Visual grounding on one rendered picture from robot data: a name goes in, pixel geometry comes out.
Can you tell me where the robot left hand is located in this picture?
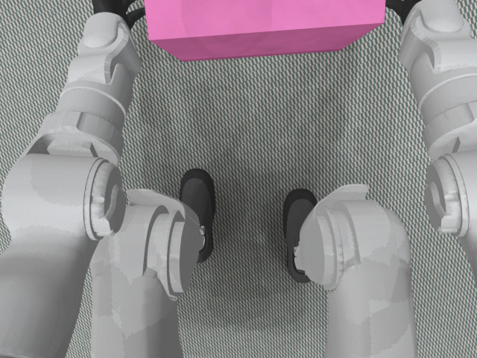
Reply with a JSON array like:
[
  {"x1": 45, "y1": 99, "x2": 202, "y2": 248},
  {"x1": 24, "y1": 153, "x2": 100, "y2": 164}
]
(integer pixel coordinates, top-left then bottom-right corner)
[{"x1": 92, "y1": 0, "x2": 146, "y2": 31}]

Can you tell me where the robot right hand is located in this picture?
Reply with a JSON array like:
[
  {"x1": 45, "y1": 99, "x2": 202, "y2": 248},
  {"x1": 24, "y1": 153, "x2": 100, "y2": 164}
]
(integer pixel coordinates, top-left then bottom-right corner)
[{"x1": 385, "y1": 0, "x2": 422, "y2": 26}]

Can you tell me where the right robot thigh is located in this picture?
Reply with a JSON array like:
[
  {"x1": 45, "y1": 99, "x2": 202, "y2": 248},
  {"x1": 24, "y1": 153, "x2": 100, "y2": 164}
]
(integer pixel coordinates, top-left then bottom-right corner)
[{"x1": 307, "y1": 200, "x2": 418, "y2": 358}]

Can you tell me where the carton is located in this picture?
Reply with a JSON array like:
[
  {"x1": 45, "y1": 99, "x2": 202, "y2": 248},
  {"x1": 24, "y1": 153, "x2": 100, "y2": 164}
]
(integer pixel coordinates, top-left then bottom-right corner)
[{"x1": 144, "y1": 0, "x2": 385, "y2": 62}]

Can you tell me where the left robot shin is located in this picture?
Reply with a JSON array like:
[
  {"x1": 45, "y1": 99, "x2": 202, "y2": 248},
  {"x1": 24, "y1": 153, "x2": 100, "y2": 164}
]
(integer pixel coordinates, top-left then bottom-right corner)
[{"x1": 90, "y1": 189, "x2": 205, "y2": 279}]

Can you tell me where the right robot forearm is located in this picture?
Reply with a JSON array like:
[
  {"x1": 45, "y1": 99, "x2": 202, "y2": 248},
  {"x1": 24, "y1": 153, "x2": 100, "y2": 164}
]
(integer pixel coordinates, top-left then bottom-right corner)
[{"x1": 398, "y1": 0, "x2": 477, "y2": 160}]

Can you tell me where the left robot forearm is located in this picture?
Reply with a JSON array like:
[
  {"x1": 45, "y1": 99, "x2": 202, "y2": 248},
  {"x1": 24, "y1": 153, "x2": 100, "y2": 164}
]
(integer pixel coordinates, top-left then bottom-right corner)
[{"x1": 1, "y1": 12, "x2": 142, "y2": 228}]

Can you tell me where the right robot upper arm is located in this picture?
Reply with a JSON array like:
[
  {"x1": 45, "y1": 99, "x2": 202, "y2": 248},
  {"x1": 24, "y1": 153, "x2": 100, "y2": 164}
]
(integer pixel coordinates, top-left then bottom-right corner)
[{"x1": 424, "y1": 149, "x2": 477, "y2": 290}]

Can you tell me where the left robot upper arm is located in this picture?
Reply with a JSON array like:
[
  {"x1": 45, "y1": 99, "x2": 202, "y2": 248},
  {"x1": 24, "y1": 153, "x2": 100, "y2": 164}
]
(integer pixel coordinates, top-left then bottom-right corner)
[{"x1": 0, "y1": 154, "x2": 127, "y2": 358}]

